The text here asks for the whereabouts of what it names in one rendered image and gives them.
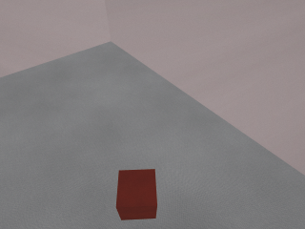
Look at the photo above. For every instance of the carton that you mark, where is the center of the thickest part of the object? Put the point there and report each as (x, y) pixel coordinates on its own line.
(136, 194)

